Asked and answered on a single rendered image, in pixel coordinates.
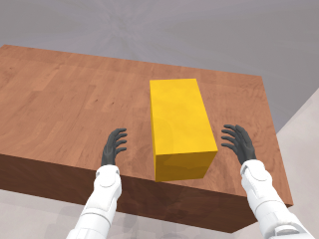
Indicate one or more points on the right robot hand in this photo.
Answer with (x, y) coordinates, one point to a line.
(242, 147)

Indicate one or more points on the robot left forearm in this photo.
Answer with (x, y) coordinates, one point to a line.
(98, 214)

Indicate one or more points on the left robot hand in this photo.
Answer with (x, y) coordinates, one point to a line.
(110, 150)

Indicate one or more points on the robot right forearm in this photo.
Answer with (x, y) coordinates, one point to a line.
(270, 211)

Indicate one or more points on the pedestal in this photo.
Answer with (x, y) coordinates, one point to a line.
(57, 110)

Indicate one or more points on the carton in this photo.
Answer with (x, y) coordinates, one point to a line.
(183, 143)

